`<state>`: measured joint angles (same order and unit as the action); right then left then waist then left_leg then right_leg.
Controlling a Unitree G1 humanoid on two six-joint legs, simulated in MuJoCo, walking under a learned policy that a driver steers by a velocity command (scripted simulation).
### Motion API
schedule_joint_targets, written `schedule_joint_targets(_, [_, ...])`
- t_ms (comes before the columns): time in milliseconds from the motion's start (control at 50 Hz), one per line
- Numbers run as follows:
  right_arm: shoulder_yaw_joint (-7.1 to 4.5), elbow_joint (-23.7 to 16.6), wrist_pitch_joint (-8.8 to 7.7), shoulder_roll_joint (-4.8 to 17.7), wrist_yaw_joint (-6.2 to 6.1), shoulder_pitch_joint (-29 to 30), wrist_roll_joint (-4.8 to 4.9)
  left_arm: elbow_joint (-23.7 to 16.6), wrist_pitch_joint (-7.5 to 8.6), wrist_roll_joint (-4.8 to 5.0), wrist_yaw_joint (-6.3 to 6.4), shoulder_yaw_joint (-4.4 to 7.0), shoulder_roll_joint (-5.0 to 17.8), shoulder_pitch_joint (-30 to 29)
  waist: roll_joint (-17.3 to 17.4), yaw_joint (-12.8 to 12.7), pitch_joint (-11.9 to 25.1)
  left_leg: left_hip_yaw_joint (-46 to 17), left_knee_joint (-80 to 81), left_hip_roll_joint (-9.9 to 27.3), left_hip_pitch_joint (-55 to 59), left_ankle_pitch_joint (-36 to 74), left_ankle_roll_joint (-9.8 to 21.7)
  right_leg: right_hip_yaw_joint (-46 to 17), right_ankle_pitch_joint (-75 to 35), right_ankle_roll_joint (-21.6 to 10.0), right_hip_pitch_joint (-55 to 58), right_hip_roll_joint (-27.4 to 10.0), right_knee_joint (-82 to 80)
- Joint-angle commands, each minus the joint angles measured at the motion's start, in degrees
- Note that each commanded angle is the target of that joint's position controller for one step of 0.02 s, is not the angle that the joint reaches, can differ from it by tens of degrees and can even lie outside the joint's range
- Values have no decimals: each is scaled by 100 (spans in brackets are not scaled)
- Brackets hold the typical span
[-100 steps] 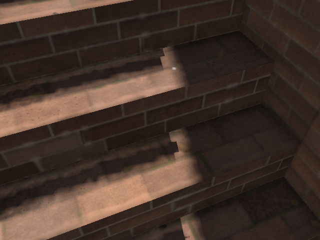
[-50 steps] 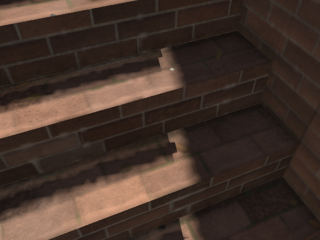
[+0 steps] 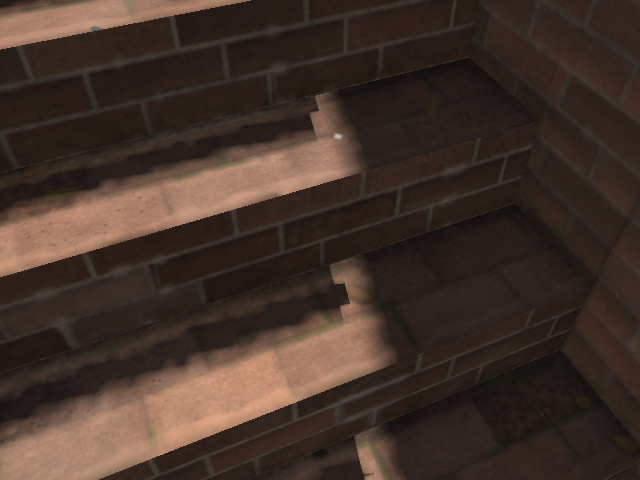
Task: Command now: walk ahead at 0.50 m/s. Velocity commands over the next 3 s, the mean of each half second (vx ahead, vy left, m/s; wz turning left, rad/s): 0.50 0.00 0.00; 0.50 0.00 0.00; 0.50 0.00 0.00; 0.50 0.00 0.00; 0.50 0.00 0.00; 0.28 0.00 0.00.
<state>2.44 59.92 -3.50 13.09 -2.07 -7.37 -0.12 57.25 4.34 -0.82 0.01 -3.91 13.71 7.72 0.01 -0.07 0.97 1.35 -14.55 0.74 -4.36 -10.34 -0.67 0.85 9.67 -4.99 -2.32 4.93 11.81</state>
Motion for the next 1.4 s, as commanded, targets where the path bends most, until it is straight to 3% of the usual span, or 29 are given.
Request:
schedule_joint_targets(20, [-102, -255, -58, 584, -16, 157, 1, -277, 63, 3, 15, 118, 618, -168, -13, -2, 168, -597, 80, 666, 52, 898, 152, -785, -1955, 226, 3, -1169, -12])
schedule_joint_targets(600, [-125, -295, -56, 588, -15, 188, -7, -330, 62, 1, 15, 134, 614, -198, -12, -2, 173, -626, 112, 665, 97, 940, 152, -796, -1875, 238, -23, -1164, -18])
schedule_joint_targets(620, [-126, -305, -41, 614, -8, 231, -60, -311, 53, 11, 21, 125, 621, -210, -53, -14, 207, -643, 166, 659, 152, 1050, 143, -798, -1908, 243, -18, -1175, -72])
schedule_joint_targets(1400, [-141, -289, -33, 663, 1, 316, -37, -258, 46, 11, 25, 111, 682, -273, -21, -21, 208, -674, 250, 669, 237, 1100, 123, -827, -1833, 264, -6, -1187, -147])
